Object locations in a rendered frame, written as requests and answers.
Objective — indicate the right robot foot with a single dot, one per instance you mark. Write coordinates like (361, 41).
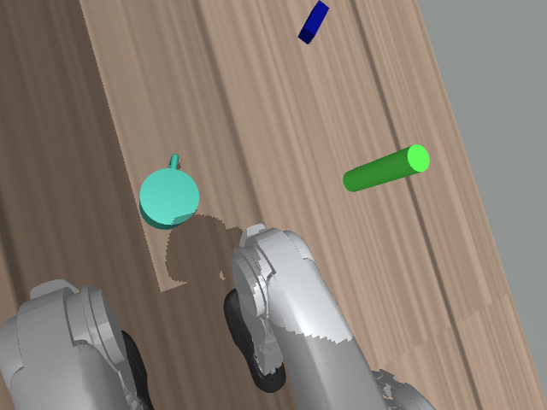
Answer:
(243, 340)

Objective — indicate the left robot foot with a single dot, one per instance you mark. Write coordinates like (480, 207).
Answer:
(138, 371)

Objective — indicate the right robot hand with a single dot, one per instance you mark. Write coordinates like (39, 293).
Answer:
(404, 396)

